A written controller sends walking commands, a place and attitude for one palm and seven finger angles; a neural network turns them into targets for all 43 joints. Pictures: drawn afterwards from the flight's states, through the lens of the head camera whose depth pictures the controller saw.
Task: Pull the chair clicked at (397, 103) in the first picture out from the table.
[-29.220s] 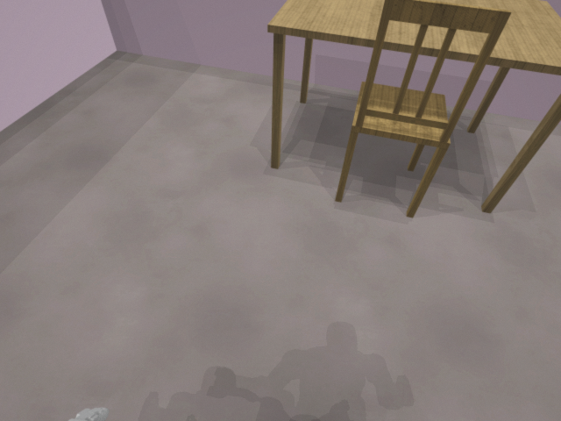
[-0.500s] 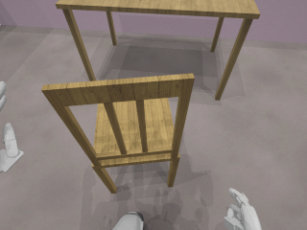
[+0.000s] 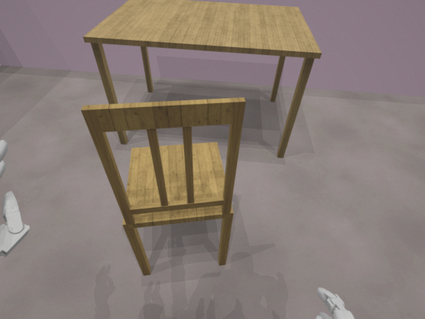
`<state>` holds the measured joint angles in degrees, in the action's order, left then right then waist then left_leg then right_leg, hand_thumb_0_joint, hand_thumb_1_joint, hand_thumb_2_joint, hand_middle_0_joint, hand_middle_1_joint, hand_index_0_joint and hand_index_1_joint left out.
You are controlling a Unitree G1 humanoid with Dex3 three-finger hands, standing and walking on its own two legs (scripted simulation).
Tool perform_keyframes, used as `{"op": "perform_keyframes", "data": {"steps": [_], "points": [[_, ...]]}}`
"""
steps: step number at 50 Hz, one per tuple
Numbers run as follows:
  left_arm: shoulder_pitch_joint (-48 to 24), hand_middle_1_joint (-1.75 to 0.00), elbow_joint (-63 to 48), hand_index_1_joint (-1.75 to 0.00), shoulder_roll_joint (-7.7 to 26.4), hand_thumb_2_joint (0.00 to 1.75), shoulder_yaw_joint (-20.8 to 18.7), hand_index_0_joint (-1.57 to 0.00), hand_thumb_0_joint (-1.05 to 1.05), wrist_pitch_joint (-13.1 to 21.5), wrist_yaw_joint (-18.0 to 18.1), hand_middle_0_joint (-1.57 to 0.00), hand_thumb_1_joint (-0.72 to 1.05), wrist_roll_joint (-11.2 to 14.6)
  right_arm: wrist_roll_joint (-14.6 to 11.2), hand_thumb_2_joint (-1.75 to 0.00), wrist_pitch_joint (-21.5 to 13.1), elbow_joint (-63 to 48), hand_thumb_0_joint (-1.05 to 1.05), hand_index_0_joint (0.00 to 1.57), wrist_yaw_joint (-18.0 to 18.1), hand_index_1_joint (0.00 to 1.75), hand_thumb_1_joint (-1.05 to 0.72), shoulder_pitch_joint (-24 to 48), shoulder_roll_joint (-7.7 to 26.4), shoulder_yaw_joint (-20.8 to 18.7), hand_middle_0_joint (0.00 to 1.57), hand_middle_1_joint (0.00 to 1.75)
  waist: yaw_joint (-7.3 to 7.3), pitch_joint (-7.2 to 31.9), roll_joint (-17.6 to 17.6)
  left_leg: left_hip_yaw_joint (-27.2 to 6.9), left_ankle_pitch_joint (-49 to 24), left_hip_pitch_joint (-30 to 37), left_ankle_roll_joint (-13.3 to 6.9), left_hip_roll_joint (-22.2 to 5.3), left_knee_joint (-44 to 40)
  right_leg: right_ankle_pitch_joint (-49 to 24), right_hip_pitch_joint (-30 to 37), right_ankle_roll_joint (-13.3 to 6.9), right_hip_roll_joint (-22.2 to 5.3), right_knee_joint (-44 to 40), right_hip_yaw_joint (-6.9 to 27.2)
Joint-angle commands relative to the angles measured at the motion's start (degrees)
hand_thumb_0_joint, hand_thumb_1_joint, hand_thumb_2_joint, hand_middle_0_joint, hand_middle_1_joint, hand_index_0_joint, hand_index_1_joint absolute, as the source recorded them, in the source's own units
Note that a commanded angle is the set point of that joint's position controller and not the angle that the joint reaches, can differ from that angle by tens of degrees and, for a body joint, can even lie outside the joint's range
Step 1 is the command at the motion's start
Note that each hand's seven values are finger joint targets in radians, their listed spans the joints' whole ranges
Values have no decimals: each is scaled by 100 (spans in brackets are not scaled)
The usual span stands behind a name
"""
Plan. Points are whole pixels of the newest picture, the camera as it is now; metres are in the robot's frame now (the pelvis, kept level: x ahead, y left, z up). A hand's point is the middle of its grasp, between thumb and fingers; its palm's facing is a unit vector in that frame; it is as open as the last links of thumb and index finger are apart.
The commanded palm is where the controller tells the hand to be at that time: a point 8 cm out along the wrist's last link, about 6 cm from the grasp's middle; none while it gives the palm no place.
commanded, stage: stop stepping back and stand still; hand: left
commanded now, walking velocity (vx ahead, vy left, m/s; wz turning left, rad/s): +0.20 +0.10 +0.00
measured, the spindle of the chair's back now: (159, 171) +0.51 +0.19 -0.07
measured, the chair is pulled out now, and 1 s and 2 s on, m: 0.69 0.69 0.69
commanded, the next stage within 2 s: let the arm hang, fingers relaxed in 0.48 s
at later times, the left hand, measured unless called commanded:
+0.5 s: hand (17, 249) +0.16 +0.27 +0.16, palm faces +0.45 -0.77 -0.46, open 7.4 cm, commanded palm +0.11 +0.30 +0.18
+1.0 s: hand out of the picture +0.01 +0.19 -0.17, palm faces +0.09 -0.98 -0.19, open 6.9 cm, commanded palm none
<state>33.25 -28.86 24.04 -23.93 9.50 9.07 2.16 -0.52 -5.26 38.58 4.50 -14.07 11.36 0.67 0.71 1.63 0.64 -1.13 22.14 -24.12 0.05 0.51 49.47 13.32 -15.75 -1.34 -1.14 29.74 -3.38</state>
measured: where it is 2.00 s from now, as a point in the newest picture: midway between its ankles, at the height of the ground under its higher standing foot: outside the picture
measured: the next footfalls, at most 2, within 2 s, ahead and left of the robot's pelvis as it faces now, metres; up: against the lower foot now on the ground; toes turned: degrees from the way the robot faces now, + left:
left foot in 0.08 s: +0.02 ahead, +0.12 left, +0.00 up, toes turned +1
right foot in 0.24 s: +0.04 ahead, -0.11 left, +0.00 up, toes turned -2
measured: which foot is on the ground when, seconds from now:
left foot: up 0.00-0.06, down 0.08-1.00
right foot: down 0.00-0.12, up 0.14-0.22, down 0.24-1.00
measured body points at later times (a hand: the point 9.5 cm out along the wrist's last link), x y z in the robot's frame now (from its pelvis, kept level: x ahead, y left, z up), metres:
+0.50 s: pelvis -0.03 +0.00 +0.00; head -0.04 +0.00 +0.45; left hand +0.13 +0.31 +0.19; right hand +0.11 -0.24 -0.10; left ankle -0.02 +0.12 -0.74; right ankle +0.00 -0.11 -0.74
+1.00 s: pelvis -0.03 +0.00 +0.00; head -0.01 +0.02 +0.45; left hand +0.01 +0.24 -0.15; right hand +0.01 -0.23 -0.14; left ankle -0.02 +0.12 -0.74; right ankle +0.00 -0.11 -0.74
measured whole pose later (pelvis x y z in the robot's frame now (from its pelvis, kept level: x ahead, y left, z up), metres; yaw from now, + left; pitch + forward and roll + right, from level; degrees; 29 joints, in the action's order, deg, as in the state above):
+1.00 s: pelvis -0.03 +0.00 +0.00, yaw +4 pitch -1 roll -1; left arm 15.3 52.9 10.5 -0.9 -1.9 1.3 -0.8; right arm 1.2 0.7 55.9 1.9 -16.7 10.1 0.1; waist 0.2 -3.5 0.9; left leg -2.4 14.2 -12.4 -0.4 0.5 28.0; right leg 12.4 -11.6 -0.9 -0.8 25.5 -5.7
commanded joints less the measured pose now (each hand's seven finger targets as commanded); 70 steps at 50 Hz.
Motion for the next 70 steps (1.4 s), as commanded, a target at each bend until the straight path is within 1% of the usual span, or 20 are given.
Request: {"op": "perform_keyframes", "data": {"steps": [1,3,5,6,7,10,13,16,18,24,28,29,30,31,34,35,41,45,52,70], "points": [[-1063,-30,-613,-30,922,90,-449,-20,0,284,141,-20,90,-102,40,-90,-382,-909,0,20,130,30,-90,722,687,-236,20,30,-257,-301,504,240,347,1045,-209,-103,-1629,2366,-1113,-297,-1185,-1633,898],[-945,-30,-961,-30,899,90,-437,-20,0,399,182,-20,90,-116,56,-90,-537,-951,0,20,150,30,-90,571,754,-292,20,30,-178,-319,-89,-66,387,936,-341,-264,-3235,1834,-274,-158,-812,-972,854],[-442,-30,-1217,-30,988,90,-588,-20,0,441,188,-20,90,-152,-20,-90,-586,-1061,0,20,95,30,-90,557,869,-391,20,30,-7,148,-962,-753,-693,1104,-539,-959,-3386,644,73,107,-197,318,243],[-368,-30,-1166,-30,1075,90,-689,-20,0,452,148,-20,90,-136,-2,-90,-573,-984,0,20,70,30,-90,646,745,-317,20,30,-103,133,-1697,-1304,506,533,-622,-1261,-3821,1133,99,184,-168,800,50],[-584,-30,-1244,-30,1134,90,-752,-20,0,434,135,-20,90,-212,26,-90,-586,-1026,0,20,78,30,-90,737,689,-305,20,30,-141,-243,-1934,-1572,1576,-429,-727,-1405,-4189,1043,449,194,-122,1232,45],[-583,-30,-1061,-30,1075,90,-754,-20,0,513,99,-20,90,-190,-35,-90,-649,-977,0,20,60,30,-90,574,712,-338,20,30,-102,-542,-751,-1063,1039,-709,-618,-1101,-3455,519,955,178,-118,-41,48],[-483,-30,-858,-30,1032,90,-816,-20,0,600,89,-20,90,-127,-15,-90,-685,-847,0,20,49,30,-90,432,774,-370,20,30,-200,-161,-617,-622,806,-294,-408,-702,-2967,583,986,5,-219,-599,350],[-393,-30,-629,-30,871,90,-638,-20,0,539,89,-20,90,-99,-14,-90,-606,-876,0,20,52,30,-90,430,760,-393,20,30,-235,-284,-31,-237,940,106,-312,-291,-2261,2062,9,-255,-570,-1339,1286],[-559,-30,-669,-30,929,90,-652,-20,0,535,115,-20,90,-87,30,-90,-585,-817,0,20,49,30,-90,425,730,-351,20,30,-269,-155,314,-137,311,416,-305,-231,-2074,1672,42,-346,-796,-1445,1437],[-683,-30,-673,-30,1006,90,-640,-20,0,480,100,-20,90,-65,1,-90,-553,-858,0,20,87,30,-90,665,727,-320,20,30,-158,-180,-173,-438,-121,712,-346,-517,-2792,887,192,-23,-477,-1174,926],[-615,-30,-913,-30,903,90,-574,-20,0,522,116,-20,90,-74,-4,-90,-562,-945,0,20,56,30,-90,721,721,-327,20,30,-128,15,-403,-501,-1176,743,-283,-601,-2864,-569,784,-3,-412,-800,735],[-772,-30,3533,-30,-525,90,2026,-20,0,-213,-642,-20,90,-505,-18,-90,-849,375,0,20,-465,30,-90,533,980,-558,20,30,-498,-333,-201,-401,-2779,1026,-162,-573,-2091,-1421,-230,-25,-448,75,99],[-673,-30,3673,-30,-958,90,1764,-20,0,-854,-802,-20,90,-445,87,-90,-249,382,0,20,-486,30,-90,30,799,-452,20,30,-214,193,-310,-430,-3661,894,-181,-574,-2164,-1799,134,40,-478,74,280],[-737,-30,3836,-30,-1060,90,1855,-20,0,-993,-806,-20,90,-422,103,-90,-70,282,0,20,-453,30,-90,36,555,-381,20,30,-140,343,-164,-487,-3526,909,-225,-604,-2160,-1577,242,14,-427,99,167],[-1308,-30,4750,-30,-830,90,1960,-20,0,-998,-808,-20,90,-420,181,-90,150,202,0,20,-420,30,-90,50,626,-323,20,30,-87,425,843,-554,-3198,927,-255,-470,-1987,-1856,545,-176,-543,-3,381],[-1471,-30,5080,-30,-710,90,1975,-20,0,-999,-794,-20,90,-406,187,-90,223,216,0,20,-407,30,-90,14,717,-320,20,30,-107,506,893,-555,-3181,974,-233,-398,-1954,-2025,675,-265,-657,-4,469],[-1651,-30,7068,-30,-577,90,2191,-20,0,-1057,-767,-20,90,-313,160,-90,368,895,0,20,-329,30,-90,66,657,-112,20,30,4,-15,-721,-625,-2600,1001,-227,-459,-2574,-836,825,-122,-445,-451,473],[-1456,-30,7653,-30,-842,90,2133,-20,0,-1027,-730,-20,90,-322,183,-90,414,1243,0,20,-277,30,-90,-296,350,-150,20,30,-33,59,-1016,-558,-1903,1094,-253,-454,-2668,-685,901,-165,-454,-726,372],[-1464,-30,8346,-30,-835,90,2272,-20,0,-1023,-774,-20,90,-271,150,-90,447,1653,0,20,-282,30,-90,-684,384,-128,20,30,-39,-433,-162,-629,-1012,799,-291,-505,-2964,-56,679,-192,-476,-961,420],[-956,-30,8988,-30,-1084,90,2355,-20,0,-984,-698,-20,90,-252,124,-90,438,2259,0,20,-239,30,-90,-1219,-52,-51,20,30,-38,-811,-44,-431,-877,765,-294,-427,-2887,316,254,-253,-506,-1052,518]]}}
